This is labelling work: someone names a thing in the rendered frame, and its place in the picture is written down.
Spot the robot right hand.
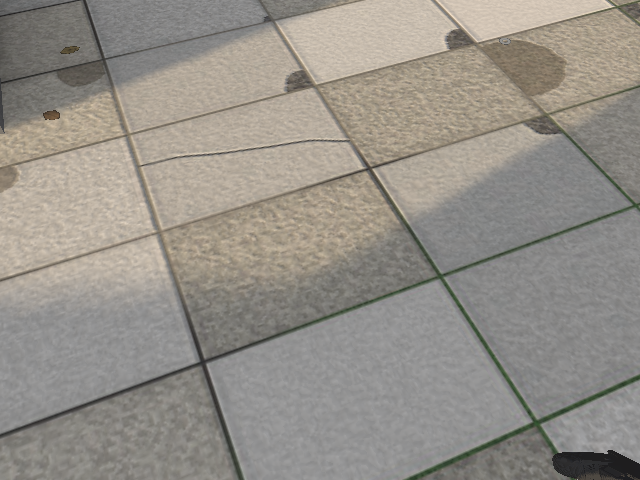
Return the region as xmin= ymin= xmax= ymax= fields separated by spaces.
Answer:
xmin=552 ymin=450 xmax=640 ymax=480

